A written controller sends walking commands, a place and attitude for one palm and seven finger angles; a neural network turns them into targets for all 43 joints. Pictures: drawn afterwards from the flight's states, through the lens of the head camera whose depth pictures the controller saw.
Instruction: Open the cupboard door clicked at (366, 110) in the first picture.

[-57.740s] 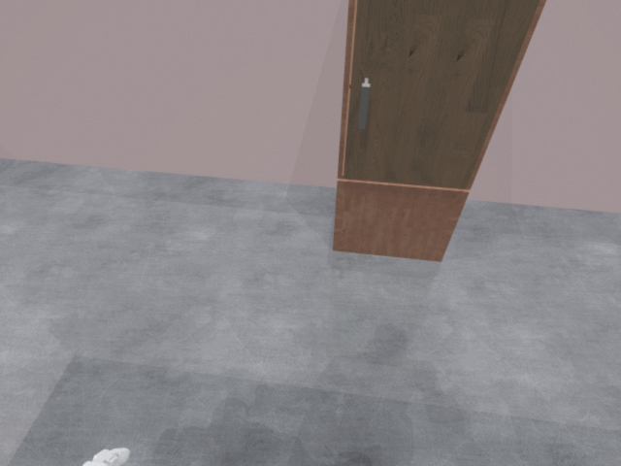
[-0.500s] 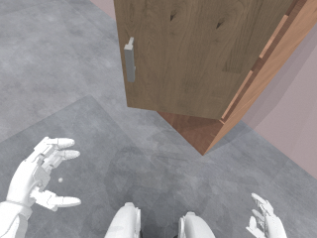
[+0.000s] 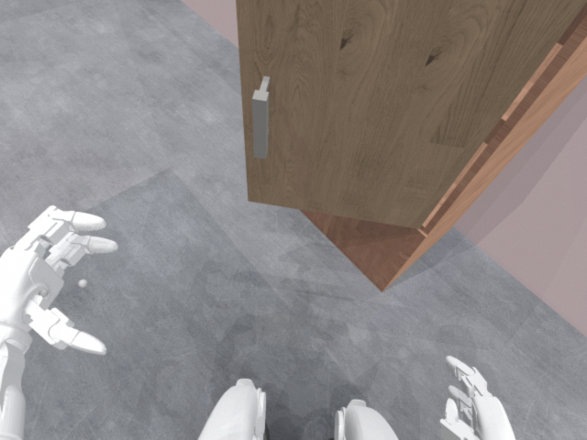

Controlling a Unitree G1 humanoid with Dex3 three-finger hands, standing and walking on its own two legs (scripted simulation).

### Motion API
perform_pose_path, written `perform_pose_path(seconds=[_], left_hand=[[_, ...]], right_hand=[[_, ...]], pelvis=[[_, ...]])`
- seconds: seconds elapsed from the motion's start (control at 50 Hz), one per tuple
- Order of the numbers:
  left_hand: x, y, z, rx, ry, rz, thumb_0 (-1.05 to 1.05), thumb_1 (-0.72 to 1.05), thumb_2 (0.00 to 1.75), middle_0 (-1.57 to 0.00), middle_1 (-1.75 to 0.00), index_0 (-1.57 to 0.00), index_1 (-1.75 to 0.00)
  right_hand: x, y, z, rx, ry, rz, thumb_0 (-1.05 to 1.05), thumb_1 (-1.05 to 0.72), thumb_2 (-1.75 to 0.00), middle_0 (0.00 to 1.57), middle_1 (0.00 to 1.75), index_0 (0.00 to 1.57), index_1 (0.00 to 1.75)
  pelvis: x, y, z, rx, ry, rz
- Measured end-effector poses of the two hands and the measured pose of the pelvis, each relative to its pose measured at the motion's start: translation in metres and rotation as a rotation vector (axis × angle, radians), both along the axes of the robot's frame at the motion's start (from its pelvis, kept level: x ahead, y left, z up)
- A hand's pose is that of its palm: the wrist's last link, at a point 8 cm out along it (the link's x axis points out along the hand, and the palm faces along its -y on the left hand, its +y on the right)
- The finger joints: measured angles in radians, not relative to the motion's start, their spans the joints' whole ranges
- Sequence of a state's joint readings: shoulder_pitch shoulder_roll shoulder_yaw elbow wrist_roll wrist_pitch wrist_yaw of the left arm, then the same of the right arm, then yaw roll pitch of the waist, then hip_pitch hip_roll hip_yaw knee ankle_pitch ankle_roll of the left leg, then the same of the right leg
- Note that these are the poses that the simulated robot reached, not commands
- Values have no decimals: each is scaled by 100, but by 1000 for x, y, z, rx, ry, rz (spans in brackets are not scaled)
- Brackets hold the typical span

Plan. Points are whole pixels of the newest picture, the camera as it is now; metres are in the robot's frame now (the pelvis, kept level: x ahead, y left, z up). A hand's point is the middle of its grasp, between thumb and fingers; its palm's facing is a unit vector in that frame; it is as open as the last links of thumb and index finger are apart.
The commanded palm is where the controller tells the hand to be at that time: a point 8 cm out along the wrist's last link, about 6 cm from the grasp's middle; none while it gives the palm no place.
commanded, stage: raise the hand with hooked fingers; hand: left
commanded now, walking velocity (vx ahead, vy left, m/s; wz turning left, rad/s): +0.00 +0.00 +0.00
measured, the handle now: (263, 118) +0.60 +0.10 +0.04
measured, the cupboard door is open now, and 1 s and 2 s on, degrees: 41 41 41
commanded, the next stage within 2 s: move the hooked fingers beside the handle in 0.50 s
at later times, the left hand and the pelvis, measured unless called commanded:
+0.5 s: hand (115, 281) +0.29 +0.24 +0.05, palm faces -0.06 -1.00 -0.06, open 14.0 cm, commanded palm +0.27 +0.29 +0.05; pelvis +0.01 -0.03 +0.00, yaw +0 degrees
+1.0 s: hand (143, 234) +0.35 +0.23 +0.04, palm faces -0.10 -1.00 -0.02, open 14.0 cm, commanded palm +0.34 +0.28 +0.05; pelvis +0.00 -0.03 -0.01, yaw -1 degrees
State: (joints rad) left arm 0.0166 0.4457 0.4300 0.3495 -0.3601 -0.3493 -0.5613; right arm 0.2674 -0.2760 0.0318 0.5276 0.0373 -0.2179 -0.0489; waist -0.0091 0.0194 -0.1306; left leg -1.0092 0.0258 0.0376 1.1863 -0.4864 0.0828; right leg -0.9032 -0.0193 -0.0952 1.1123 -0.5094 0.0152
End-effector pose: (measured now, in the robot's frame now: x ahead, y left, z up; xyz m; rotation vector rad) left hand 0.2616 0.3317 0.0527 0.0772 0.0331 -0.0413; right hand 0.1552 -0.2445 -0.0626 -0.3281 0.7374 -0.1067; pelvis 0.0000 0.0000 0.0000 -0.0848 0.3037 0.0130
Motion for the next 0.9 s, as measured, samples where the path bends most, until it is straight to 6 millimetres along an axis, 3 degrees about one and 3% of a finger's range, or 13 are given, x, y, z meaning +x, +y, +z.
perform_pose_path(seconds=[0.08,0.22,0.66,0.74,0.9], left_hand=[[9,2,0,-13,45,-15,-1,-49,30,-30,-120,-30,-120],[12,-14,-5,-25,45,-24,-1,-50,30,-30,-120,-30,-120],[8,-41,-5,-26,26,-6,-1,-50,30,-30,-120,-30,-120],[19,-38,-11,-33,21,7,-1,-50,30,-30,-120,-30,-120],[59,-45,-9,-46,-14,-52,-1,-50,30,-30,-120,-30,-120]], right_hand=[[-6,-8,0,0,22,-28,2,-90,-90,21,30,21,31],[-10,-22,0,-6,32,-42,2,-90,-90,20,30,21,31],[6,-42,-10,27,-5,-32,1,-90,-90,20,30,21,30],[2,-46,-16,9,14,-31,1,-90,-90,20,30,21,30],[-17,-51,-25,-11,75,-78,1,-90,-90,20,30,21,30]], pelvis=[[3,-2,2,2,9,-3],[7,-9,3,10,21,-12],[7,-38,-4,24,17,-8],[4,-40,-9,21,20,-6],[2,-37,-13,16,36,-14]])
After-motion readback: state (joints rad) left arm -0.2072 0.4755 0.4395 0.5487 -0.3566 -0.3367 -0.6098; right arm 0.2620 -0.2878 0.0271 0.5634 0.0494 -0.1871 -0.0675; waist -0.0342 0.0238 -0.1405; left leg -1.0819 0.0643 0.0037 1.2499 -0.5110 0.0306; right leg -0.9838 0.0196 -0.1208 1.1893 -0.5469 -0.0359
